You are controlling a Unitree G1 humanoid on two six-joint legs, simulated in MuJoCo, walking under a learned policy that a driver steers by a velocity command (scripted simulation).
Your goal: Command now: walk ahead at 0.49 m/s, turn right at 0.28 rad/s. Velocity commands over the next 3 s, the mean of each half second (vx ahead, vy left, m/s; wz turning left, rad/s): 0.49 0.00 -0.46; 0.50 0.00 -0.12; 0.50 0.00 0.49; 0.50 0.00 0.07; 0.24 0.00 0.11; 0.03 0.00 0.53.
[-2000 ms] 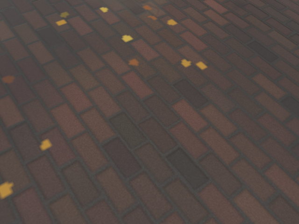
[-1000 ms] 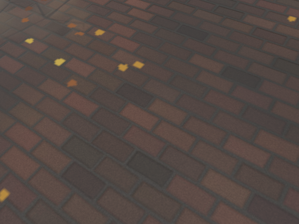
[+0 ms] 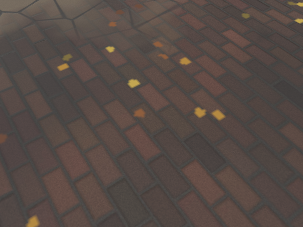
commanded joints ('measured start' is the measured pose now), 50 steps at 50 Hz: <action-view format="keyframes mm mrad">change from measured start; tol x32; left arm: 1 -11 120 29 -69 -5 -13 17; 50 -48 74 31 -47 17 -34 15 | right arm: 1 16 -94 -26 -81 -20 -22 0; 50 72 -60 -42 61 27 44 0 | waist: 1 -27 -98 -72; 15 -46 -127 -113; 17 -60 264 -346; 37 -65 35 32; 42 97 -280 -480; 50 -29 -114 -50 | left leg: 1 -169 74 -35 -99 45 -25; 15 277 7 -25 -749 269 -1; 18 727 410 -737 -876 -218 228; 34 374 231 90 -1034 394 154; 40 333 185 117 -595 798 79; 42 -186 -37 17 24 -253 -15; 43 -272 1 -77 110 -231 -12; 50 -184 126 -46 -28 136 -38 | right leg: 1 145 -264 381 -252 52 -211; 14 120 -220 396 -52 1 -85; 19 -505 -105 150 847 -328 67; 37 -262 -143 -15 137 15 23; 40 250 -93 -49 64 73 -42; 42 735 -526 638 -36 -51 -230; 50 158 -355 74 -297 145 -128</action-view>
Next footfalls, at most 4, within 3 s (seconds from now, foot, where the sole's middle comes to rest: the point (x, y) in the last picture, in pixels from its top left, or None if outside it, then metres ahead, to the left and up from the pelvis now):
0.32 left None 0.36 0.13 -0.77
0.80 right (213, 212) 0.52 -0.22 -0.77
1.34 left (174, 144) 0.87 -0.06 -0.77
1.86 right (207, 101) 1.17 -0.26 -0.77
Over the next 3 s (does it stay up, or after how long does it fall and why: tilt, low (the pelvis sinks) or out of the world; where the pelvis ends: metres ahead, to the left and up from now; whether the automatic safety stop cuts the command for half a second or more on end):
stays up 1.32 -0.24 0.01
